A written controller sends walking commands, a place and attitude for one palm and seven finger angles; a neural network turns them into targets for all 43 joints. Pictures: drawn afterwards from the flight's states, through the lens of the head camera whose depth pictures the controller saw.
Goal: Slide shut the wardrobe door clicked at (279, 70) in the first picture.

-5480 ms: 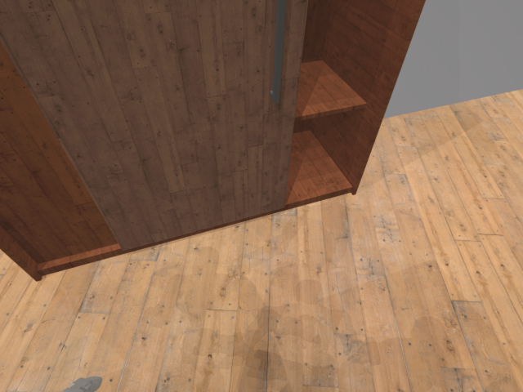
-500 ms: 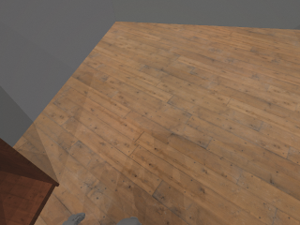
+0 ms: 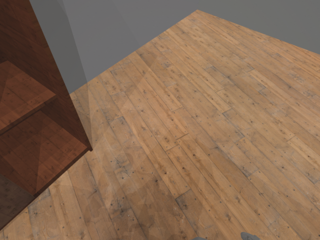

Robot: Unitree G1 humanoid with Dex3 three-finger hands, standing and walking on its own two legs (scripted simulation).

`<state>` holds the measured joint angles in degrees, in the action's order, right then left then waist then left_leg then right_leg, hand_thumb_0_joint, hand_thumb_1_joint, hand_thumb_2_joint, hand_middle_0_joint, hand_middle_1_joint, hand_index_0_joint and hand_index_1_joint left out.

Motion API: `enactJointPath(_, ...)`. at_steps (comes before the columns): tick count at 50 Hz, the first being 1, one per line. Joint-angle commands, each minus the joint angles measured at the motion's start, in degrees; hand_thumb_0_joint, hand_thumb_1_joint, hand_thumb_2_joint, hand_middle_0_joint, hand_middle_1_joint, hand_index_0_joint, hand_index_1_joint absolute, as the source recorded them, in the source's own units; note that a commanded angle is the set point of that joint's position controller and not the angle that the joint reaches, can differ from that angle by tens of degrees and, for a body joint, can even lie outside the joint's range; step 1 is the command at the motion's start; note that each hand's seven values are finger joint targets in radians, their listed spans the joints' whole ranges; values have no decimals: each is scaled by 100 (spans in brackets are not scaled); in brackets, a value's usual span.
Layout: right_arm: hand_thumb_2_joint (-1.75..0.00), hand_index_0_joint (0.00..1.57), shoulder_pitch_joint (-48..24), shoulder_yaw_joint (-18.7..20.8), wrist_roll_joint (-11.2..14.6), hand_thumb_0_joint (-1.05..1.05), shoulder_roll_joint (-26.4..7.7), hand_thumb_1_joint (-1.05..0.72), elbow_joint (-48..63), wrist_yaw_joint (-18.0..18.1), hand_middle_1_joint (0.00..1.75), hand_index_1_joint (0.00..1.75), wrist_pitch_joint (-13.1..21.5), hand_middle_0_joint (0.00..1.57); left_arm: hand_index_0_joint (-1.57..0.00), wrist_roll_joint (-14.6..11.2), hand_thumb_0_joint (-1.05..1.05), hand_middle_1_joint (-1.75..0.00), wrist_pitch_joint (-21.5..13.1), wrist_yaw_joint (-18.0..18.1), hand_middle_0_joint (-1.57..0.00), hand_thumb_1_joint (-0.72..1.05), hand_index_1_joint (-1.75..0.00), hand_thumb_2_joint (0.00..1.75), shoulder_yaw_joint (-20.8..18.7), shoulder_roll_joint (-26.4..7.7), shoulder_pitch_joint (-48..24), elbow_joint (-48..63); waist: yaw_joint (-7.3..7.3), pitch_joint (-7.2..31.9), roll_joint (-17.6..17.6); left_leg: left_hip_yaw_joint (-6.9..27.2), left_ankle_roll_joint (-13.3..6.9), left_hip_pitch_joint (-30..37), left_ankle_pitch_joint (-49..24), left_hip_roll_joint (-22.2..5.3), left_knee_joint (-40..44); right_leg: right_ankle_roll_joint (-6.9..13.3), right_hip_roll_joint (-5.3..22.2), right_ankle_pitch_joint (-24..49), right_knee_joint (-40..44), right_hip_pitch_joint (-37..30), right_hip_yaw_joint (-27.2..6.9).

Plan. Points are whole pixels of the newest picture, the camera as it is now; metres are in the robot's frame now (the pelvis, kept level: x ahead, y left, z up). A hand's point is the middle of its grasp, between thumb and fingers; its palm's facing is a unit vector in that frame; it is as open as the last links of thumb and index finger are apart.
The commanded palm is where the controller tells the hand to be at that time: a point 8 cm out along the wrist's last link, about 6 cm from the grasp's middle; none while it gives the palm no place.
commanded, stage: turn to face it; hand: left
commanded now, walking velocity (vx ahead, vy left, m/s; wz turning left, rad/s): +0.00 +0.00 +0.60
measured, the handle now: out of the picture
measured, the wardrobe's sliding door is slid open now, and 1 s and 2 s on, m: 0.39 0.39 0.39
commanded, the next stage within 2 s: take the last steps up to it in 1.48 s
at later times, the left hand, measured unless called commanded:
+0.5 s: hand out of the picture +0.03 +0.17 -0.12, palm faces +0.31 -0.90 -0.29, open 7.4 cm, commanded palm none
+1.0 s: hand out of the picture -0.13 +0.22 -0.16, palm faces +0.61 -0.75 -0.24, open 7.4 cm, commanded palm none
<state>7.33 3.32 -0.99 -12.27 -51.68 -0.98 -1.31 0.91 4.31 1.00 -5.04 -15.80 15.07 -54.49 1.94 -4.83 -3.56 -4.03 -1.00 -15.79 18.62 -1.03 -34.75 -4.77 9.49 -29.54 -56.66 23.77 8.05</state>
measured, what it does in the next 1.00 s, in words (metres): steps on the spot, turning left: right foot, then left foot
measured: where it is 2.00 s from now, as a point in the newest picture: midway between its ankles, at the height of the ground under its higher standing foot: outside the picture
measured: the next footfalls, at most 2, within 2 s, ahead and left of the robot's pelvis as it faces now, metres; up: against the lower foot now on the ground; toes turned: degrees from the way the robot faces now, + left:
right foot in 0.34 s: +0.06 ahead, -0.14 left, +0.00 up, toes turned +9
left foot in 0.80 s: -0.07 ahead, +0.10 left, +0.00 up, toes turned +35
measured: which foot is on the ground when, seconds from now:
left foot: down 0.00-0.34, up 0.36-0.78, down 0.80-1.00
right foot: up 0.00-0.32, down 0.34-0.80, up 0.82-1.00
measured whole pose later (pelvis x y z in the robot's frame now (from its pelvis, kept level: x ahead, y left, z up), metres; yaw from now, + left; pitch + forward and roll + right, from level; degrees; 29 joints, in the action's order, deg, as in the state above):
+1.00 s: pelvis -0.05 +0.00 +0.01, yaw +35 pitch +0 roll -2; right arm 9.6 2.7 -1.1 -12.3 -52.3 0.0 -1.1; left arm 0.6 3.8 0.4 -4.7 -15.8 11.8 -53.0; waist 0.5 -4.4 -2.2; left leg 0.1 -2.7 -14.1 14.8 0.9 -29.0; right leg -5.9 6.2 -23.7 -64.3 28.2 3.1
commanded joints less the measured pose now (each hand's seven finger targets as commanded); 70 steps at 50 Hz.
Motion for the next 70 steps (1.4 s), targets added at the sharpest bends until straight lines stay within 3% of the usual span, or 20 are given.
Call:
enactJointPath(1,-90,20,211,269,-18,0,-1217,-90,300,162,30,30,78,20,-20,-3,0,-30,-252,-62,-20,90,-30,90,-73,-393,-447,686,-287,599,1485,1530,-727,765,-3146,-1321,1409,-124,-164,548,-897,916,-675)
enactJointPath(10,-90,20,424,344,-46,0,-1273,-90,292,136,30,30,19,20,-20,-56,0,-30,-255,-3,-20,90,-30,90,-12,-254,-715,884,-383,665,1307,2191,-878,678,-2586,-1129,1372,-148,-580,478,724,235,-742)
enactJointPath(15,-90,20,87,388,-9,0,-1209,-90,440,108,30,30,-30,20,-20,-82,0,-30,-387,34,-20,90,-30,90,-39,-345,3,770,7,909,1124,2286,-496,-305,-2139,-672,637,-34,-758,1649,3093,-1617,-606)
enactJointPath(16,-90,20,203,355,52,0,-901,-90,478,73,30,30,-18,20,-20,-19,0,-30,-471,74,-20,90,-30,90,-108,-737,183,767,82,1060,148,1916,-123,-1129,-1050,-226,-126,161,57,1774,3897,-2564,-1374)
enactJointPath(17,-90,20,255,282,48,0,-514,-90,648,65,30,30,-7,20,-20,70,0,-30,-495,111,-20,90,-30,90,-213,-1294,210,807,126,981,-1543,741,371,-2135,1368,635,-1582,837,1706,2453,4132,-2803,-2979)
enactJointPath(18,-90,20,138,361,-9,0,-834,-90,662,75,30,30,-45,20,-20,21,0,-30,-453,124,-20,90,-30,90,-165,-1252,179,869,132,925,-1069,964,318,-1926,1645,322,-2641,1241,2013,2582,4070,-1969,-2869)
enactJointPath(22,-90,20,500,366,-58,0,-740,-90,235,-77,30,30,-225,20,-20,12,0,-30,-464,98,-20,90,-30,90,22,-538,-885,1084,-419,101,-543,682,429,-1689,235,-17,-3742,892,878,1794,4101,-867,-1204)
enactJointPath(32,-90,20,-162,232,6,0,-578,-90,376,-116,30,30,-223,20,-20,88,0,-30,-416,101,-20,90,-30,90,-77,-851,-49,719,41,265,-792,72,536,-1246,638,-188,-1681,1142,1197,2249,3876,-1602,-581)
enactJointPath(37,-90,20,231,179,36,0,-550,-90,334,-61,30,30,-74,20,-20,70,0,-30,-367,58,-20,90,-30,90,-147,-947,38,604,-79,817,-730,-280,390,-210,203,-19,-9,905,1253,3382,2886,-1733,-97)
enactJointPath(39,-90,20,795,296,16,0,-1060,-90,195,-49,30,30,28,20,-20,-28,0,-30,-307,17,-20,90,-30,90,-111,-720,58,670,-409,1195,464,559,115,1296,-1375,-539,1250,336,778,2454,1413,-660,339)
enactJointPath(40,-90,20,1085,454,-8,0,-1692,-90,190,1,30,30,63,20,-20,-55,0,-30,-291,-27,-20,90,-30,90,-12,-297,-158,930,-616,1067,2282,2599,-620,1917,-3627,-2067,1429,-151,-52,-600,178,1088,368)
enactJointPath(41,-90,20,1497,468,18,0,-1889,-90,23,32,30,30,6,20,-20,12,0,-30,-228,16,-20,90,-30,90,56,-363,-632,1083,-806,1082,1792,2614,-1049,1672,-4070,-2412,1358,-72,-127,-903,-537,1152,-252)
enactJointPath(47,-90,20,346,233,-7,0,-1182,-90,287,174,30,30,102,20,-20,-13,0,-30,-251,-60,-20,90,-30,90,-35,-398,-377,664,-275,751,1232,1525,-732,975,-3397,-1140,1373,-122,-266,712,-955,864,-695)
enactJointPath(58,-90,20,708,302,-56,0,-1194,-90,215,163,30,30,14,20,-20,-52,0,-30,-259,29,-20,90,-30,90,29,-275,-959,930,-458,613,1233,2549,-980,854,-2830,-1068,1386,-100,-627,415,679,300,-841)
enactJointPath(63,-90,20,395,306,-22,0,-1102,-90,305,144,30,30,-22,20,-20,-92,0,-30,-363,73,-20,90,-30,90,35,-279,-249,781,-106,888,1117,2533,-677,101,-2731,-712,827,39,-859,1422,2733,-1347,-698)
enactJointPath(64,-90,20,417,291,25,0,-932,-90,311,126,30,30,-13,20,-20,-70,0,-30,-426,94,-20,90,-30,90,4,-426,-30,739,-6,1001,710,2334,-400,-375,-2009,-446,436,80,-573,1977,3555,-2084,-925)
enactJointPath(65,-90,20,579,236,83,0,-538,-90,358,99,30,30,4,20,-20,19,0,-30,-491,137,-20,90,-30,90,-84,-898,70,733,-9,1132,-678,1505,47,-1378,-268,243,-580,483,744,2340,4007,-2880,-2199)
enactJointPath(66,-90,20,517,252,52,0,-546,-90,491,116,30,30,-17,20,-20,45,0,-30,-480,130,-20,90,-30,90,-126,-1217,53,796,20,942,-1259,904,287,-1713,1526,656,-1815,1171,1878,3184,4052,-2345,-3101)
enactJointPath(67,-90,20,473,317,0,0,-732,-90,458,116,30,30,-81,20,-20,14,0,-30,-439,136,-20,90,-30,90,-81,-1081,-55,848,-23,769,-641,1106,226,-1533,1480,425,-2705,1435,1814,2917,4027,-1635,-2710)
enactJointPath(70,-90,20,664,317,-59,0,-677,-90,75,18,30,30,-229,20,-20,-14,0,-30,-454,105,-20,90,-30,90,44,-519,-772,936,-374,8,-473,942,284,-1491,396,170,-3550,1087,803,1705,4232,-782,-1712)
